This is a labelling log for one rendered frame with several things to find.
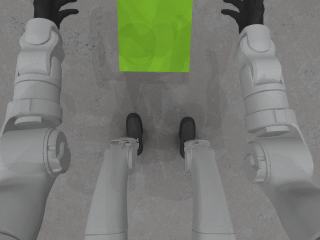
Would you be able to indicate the left robot shin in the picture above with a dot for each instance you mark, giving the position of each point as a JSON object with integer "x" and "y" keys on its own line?
{"x": 132, "y": 141}

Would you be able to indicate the left robot hand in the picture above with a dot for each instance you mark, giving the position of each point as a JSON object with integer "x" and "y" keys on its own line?
{"x": 49, "y": 9}

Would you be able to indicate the robot left forearm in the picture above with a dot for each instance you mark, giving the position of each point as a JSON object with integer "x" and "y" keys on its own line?
{"x": 38, "y": 79}

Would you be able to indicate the left robot thigh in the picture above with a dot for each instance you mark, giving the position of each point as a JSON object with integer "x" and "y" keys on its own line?
{"x": 108, "y": 216}

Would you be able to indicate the right robot hand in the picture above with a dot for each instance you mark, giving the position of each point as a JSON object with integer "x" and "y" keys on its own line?
{"x": 250, "y": 12}

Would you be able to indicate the robot left upper arm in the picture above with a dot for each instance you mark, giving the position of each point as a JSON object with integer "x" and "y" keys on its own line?
{"x": 30, "y": 161}

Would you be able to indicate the carton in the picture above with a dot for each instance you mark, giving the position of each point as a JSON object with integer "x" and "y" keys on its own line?
{"x": 154, "y": 35}

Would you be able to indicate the robot right upper arm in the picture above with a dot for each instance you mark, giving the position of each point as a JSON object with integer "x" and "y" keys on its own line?
{"x": 282, "y": 167}

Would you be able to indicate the robot right forearm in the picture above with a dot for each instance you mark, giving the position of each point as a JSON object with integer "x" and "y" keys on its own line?
{"x": 263, "y": 88}

